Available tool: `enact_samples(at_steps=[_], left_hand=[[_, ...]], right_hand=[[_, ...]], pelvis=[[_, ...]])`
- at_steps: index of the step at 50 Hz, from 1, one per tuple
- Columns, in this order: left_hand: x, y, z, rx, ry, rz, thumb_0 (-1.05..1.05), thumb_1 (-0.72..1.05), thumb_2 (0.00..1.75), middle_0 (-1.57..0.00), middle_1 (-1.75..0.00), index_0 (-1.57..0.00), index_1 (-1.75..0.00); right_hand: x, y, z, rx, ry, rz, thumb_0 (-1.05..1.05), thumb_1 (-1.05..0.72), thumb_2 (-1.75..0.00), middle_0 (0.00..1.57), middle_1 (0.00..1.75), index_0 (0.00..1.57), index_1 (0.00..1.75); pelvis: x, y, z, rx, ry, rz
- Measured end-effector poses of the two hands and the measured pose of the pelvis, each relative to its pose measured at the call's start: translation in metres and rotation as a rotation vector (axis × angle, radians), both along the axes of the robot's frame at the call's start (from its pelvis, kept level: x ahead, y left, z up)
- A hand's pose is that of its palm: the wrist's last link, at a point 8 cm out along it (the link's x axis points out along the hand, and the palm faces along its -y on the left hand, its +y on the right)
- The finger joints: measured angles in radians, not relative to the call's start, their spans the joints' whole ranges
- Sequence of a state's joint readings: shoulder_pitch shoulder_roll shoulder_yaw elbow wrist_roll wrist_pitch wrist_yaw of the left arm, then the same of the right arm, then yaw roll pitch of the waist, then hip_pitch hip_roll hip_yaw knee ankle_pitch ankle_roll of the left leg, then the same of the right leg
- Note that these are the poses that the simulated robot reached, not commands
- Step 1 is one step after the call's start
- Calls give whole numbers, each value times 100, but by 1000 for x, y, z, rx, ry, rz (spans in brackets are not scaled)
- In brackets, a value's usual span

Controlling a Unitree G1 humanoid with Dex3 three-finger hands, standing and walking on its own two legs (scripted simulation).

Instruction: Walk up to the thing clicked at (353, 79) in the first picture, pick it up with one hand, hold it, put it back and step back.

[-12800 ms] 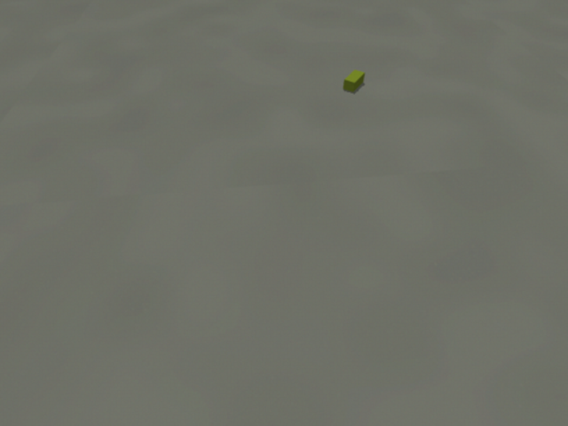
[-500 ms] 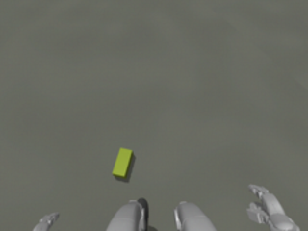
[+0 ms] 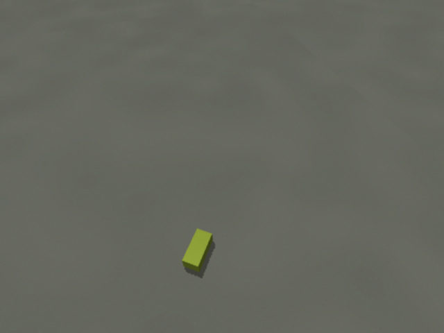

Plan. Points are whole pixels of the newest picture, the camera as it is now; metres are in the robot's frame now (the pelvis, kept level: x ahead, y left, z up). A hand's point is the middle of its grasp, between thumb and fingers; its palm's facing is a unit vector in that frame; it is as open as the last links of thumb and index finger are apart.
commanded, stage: walk up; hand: left
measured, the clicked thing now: (198, 249) +0.58 +0.16 -0.73
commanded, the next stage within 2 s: none
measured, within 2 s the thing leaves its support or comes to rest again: neither
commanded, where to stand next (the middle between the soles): +0.13 -0.04 m, yaw -2 degrees
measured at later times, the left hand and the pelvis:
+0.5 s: hand out of the picture +0.08 +0.26 -0.14, palm faces -0.05 -0.89 -0.46, open 7.4 cm; pelvis +0.06 -0.03 -0.02, yaw -3 degrees
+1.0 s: hand (103, 307) +0.21 +0.29 -0.19, palm faces -0.10 -0.90 -0.42, open 7.4 cm; pelvis +0.06 +0.02 -0.04, yaw -4 degrees
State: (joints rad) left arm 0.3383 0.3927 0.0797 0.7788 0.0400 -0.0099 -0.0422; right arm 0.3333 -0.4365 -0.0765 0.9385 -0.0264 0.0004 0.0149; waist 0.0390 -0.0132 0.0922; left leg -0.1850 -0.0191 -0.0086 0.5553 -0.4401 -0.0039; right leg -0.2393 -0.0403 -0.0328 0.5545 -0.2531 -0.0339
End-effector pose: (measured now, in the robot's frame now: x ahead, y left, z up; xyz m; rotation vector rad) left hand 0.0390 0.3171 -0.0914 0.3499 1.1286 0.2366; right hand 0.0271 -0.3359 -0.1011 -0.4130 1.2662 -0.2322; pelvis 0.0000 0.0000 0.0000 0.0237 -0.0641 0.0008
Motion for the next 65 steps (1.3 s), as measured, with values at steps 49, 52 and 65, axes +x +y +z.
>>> enact_samples(at_steps=[49,52,65], left_hand=[[163,25,-59,49,5,-101,1,91,90,-20,-30,-20,-30],[166,10,-66,3,5,-156,0,91,90,-20,-30,-20,-30],[52,-34,-44,-1,40,-111,0,91,90,-20,-30,-20,-30]], right_hand=[[110,38,-27,-33,-109,-26,1,-91,-89,20,30,21,30],[92,25,-13,-99,-151,-47,1,-90,-89,20,30,21,30],[-15,-78,1,-165,-99,-151,1,-90,-90,20,30,20,30]], pelvis=[[64,18,-41,0,14,-64],[51,13,-40,0,23,-95],[25,-44,-34,-32,-20,-134]])
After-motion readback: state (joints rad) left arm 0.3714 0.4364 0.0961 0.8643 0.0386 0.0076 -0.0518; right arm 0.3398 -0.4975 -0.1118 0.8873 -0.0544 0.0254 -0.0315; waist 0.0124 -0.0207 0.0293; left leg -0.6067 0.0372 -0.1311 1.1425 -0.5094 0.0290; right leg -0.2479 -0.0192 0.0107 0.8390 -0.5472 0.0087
